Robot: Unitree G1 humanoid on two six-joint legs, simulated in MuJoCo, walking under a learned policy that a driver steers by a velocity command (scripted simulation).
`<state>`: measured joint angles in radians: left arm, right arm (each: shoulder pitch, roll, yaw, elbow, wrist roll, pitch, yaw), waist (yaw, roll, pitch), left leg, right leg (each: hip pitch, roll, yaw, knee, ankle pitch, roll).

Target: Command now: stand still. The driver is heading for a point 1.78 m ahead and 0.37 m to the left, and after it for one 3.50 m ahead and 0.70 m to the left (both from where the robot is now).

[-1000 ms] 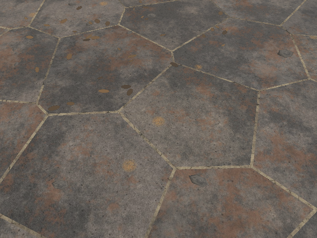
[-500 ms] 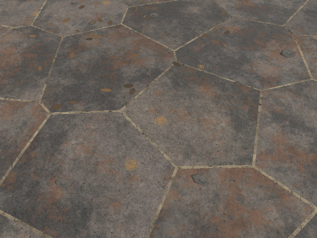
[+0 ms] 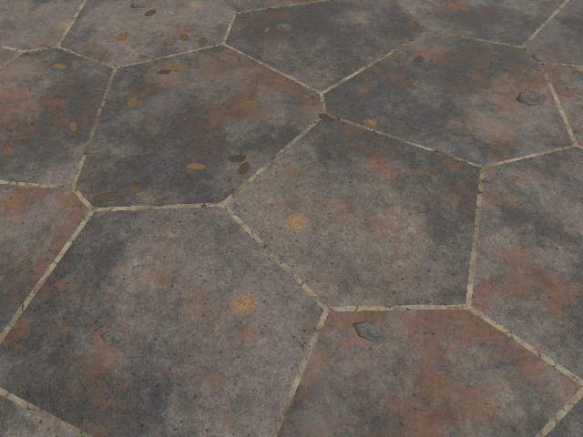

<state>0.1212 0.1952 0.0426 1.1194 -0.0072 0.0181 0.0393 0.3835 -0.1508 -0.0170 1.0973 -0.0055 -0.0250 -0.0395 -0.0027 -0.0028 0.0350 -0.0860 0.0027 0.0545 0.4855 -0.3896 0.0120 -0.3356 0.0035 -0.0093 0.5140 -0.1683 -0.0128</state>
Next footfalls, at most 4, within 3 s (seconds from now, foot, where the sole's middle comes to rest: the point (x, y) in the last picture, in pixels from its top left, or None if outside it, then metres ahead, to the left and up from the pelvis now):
1.80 left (252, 424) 0.53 0.12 -0.77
2.36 right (349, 306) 0.84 -0.12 -0.77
2.94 left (258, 216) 1.15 0.13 -0.77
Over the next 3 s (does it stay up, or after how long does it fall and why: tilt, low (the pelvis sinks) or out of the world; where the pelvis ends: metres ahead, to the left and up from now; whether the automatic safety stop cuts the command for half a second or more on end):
stays up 1.03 0.03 -0.02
